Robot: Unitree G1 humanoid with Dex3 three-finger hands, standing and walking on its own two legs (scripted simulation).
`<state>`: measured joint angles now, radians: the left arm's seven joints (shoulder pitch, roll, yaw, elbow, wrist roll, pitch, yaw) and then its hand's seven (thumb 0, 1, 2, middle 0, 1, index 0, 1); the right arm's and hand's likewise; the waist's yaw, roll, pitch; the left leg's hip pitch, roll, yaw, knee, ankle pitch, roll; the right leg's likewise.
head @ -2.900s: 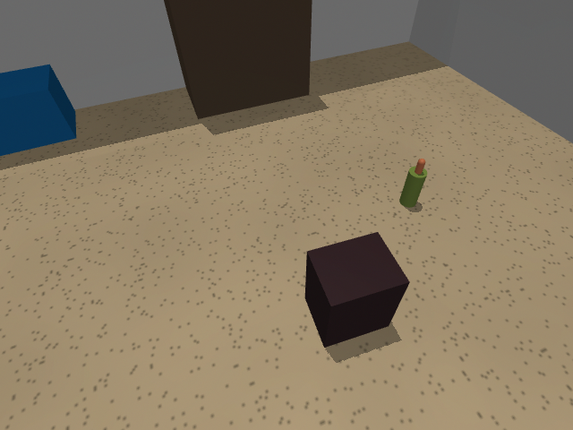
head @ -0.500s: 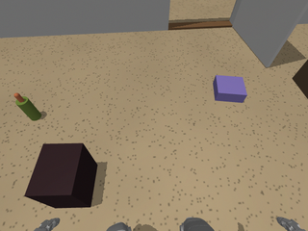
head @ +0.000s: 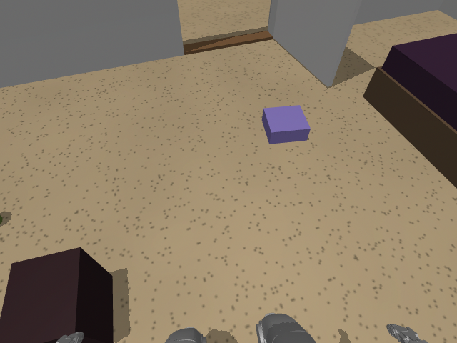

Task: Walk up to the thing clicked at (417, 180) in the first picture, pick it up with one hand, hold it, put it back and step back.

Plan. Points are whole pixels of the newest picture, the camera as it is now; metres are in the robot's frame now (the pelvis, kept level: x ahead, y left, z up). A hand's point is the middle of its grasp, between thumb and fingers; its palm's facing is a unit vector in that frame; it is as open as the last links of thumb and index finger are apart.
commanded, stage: walk up
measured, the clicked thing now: out of the picture +0.72 +1.16 -0.61
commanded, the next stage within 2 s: stand in 1.82 s
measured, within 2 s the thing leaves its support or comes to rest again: neither
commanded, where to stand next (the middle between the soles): +0.07 -0.01 m, yaw -10 degrees
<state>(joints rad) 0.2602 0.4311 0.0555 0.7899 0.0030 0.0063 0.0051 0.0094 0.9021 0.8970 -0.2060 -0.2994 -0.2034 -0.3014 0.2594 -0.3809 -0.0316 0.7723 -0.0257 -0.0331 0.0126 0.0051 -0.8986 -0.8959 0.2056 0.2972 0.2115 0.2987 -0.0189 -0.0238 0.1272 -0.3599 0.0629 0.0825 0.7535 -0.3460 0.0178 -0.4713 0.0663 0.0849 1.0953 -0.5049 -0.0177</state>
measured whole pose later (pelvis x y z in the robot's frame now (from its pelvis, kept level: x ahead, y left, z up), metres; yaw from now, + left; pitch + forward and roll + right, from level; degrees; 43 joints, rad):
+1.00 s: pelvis +0.01 +0.00 +0.02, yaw -12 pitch -3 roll +1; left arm 0.11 0.37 0.01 1.06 0.00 -0.02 0.01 0.01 0.90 0.90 -0.21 -0.30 -0.20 -0.30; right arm 0.07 -0.38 -0.02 1.07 0.00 0.00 0.02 0.00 -0.90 -0.90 0.20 0.30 0.21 0.30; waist -0.02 0.00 0.08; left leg -0.21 0.07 0.10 0.56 -0.30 -0.02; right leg -0.27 0.04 0.16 0.58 -0.26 0.02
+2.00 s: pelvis +0.03 +0.01 +0.03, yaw -13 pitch -3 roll +1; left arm 0.08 0.35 0.00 1.08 0.00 -0.01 0.00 0.01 0.90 0.90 -0.21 -0.30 -0.20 -0.30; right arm 0.07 -0.36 -0.03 1.11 0.00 0.01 0.01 0.00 -0.90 -0.90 0.20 0.30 0.21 0.30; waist -0.04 0.00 0.08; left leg -0.11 0.05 0.12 0.44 -0.26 -0.01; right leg -0.18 0.02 0.17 0.46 -0.23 0.04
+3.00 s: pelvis +0.02 +0.01 +0.03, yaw -10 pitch -3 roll +0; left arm 0.12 0.35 -0.01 1.11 0.01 -0.01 -0.01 0.01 0.90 0.90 -0.21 -0.30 -0.20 -0.30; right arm 0.12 -0.35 -0.03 1.14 -0.01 0.00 0.02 0.00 -0.90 -0.90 0.20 0.30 0.21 0.30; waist -0.02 -0.01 0.06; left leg -0.11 0.03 0.08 0.36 -0.20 -0.01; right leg -0.15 -0.01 0.12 0.37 -0.17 0.04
